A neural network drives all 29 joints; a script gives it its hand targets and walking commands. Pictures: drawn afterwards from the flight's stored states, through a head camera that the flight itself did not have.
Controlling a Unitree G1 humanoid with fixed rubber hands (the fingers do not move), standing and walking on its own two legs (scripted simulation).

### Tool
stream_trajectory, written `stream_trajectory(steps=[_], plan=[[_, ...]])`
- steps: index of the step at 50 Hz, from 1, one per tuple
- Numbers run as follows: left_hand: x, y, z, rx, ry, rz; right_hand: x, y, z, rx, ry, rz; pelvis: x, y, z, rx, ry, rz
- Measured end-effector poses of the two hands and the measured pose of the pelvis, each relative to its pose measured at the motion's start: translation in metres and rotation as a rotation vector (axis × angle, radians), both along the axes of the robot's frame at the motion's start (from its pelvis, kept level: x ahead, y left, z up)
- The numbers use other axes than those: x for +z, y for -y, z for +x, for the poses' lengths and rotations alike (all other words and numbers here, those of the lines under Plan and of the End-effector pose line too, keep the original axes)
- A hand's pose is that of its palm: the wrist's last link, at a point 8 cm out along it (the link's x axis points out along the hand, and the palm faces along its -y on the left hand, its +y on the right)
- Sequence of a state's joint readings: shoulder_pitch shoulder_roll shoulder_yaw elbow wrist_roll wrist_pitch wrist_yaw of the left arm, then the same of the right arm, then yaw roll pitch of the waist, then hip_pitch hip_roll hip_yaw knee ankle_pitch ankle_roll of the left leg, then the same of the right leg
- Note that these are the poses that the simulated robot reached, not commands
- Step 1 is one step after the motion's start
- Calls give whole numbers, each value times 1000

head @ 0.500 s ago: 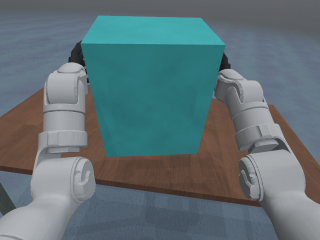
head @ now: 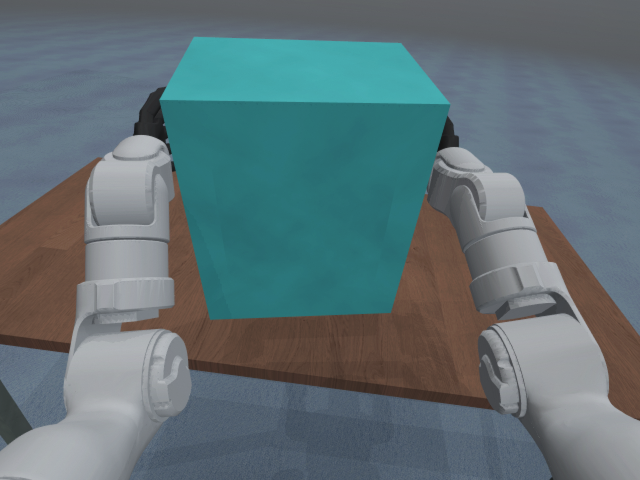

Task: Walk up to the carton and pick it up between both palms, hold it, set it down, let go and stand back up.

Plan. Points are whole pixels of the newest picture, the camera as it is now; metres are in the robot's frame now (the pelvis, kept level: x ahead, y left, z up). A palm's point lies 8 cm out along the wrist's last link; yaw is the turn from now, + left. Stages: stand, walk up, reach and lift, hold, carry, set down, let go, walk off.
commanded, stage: set down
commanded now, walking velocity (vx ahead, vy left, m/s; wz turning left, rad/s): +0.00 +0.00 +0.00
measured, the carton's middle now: (301, 187) +0.38 +0.00 +0.26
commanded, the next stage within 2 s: none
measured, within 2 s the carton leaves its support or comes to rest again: neither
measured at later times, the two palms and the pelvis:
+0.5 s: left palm (168, 177) +0.39 +0.16 +0.26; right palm (423, 208) +0.39 -0.16 +0.22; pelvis +0.01 -0.01 +0.00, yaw +2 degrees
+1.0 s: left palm (176, 191) +0.40 +0.16 +0.24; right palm (422, 223) +0.39 -0.17 +0.20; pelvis +0.01 -0.02 +0.00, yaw +2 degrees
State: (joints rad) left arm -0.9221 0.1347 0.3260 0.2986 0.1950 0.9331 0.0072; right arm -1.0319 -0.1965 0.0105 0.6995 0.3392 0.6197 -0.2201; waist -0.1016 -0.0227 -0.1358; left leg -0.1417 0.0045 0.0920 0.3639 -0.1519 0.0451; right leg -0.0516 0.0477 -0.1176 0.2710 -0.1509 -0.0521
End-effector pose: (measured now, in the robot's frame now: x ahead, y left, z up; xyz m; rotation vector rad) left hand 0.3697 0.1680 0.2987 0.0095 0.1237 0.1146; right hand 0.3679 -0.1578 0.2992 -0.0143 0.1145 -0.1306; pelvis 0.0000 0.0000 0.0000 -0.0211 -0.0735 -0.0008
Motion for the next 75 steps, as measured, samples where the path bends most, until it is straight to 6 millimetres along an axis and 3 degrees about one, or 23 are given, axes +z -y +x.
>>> stream_trajectory(steps=[9, 14, 23, 32, 49, 65, 75], plan=[[15, 3, 2, -3, 101, -12, 8, 3, 1, -8, 100, 44, 0, 2, -2, 7, 35, 9], [13, 2, 10, -4, 112, 21, -5, 2, 10, -6, 112, 35, 1, 5, 1, 7, 63, 19], [-31, 4, 20, -6, 89, 56, -66, 2, 20, -4, 96, 35, 1, 11, 5, 28, 92, 22], [-64, 17, 24, -29, 70, 49, -100, 14, 15, -31, 81, 15, 0, 15, 6, 30, 80, 21], [-61, 12, 26, -15, 53, 48, -99, 9, 20, -19, 72, 6, 0, 17, 5, 29, 70, 25], [-99, 10, 34, -32, -14, 42, -127, 9, 22, -35, 22, 3, 1, 8, 5, 26, 48, 18], [-103, 16, 42, -41, -28, 44, -131, 13, 26, -48, 15, 7, 1, 2, 10, 18, 28, 15]])
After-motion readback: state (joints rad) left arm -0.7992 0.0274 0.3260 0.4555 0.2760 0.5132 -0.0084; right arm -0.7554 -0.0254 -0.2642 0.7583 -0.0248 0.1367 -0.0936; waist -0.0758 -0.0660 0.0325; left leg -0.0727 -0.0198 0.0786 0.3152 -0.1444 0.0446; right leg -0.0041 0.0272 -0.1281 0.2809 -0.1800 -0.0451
